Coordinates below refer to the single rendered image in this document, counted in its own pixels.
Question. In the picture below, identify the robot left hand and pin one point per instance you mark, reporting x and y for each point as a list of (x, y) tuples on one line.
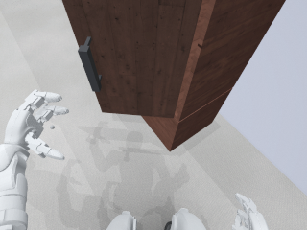
[(22, 122)]

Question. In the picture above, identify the right robot thigh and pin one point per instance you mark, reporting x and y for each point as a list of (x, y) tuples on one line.
[(186, 221)]

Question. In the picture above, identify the robot thigh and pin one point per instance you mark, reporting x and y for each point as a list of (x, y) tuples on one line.
[(186, 221), (123, 222)]

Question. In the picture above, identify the robot left forearm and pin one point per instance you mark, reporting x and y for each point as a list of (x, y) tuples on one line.
[(13, 187)]

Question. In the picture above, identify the cupboard door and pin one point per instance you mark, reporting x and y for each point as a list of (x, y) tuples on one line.
[(141, 49)]

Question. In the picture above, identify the handle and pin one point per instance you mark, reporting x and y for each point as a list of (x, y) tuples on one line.
[(89, 66)]

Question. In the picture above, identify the left robot thigh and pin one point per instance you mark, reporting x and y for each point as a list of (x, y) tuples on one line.
[(123, 222)]

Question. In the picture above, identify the robot right hand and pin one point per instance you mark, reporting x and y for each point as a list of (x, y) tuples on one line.
[(252, 219)]

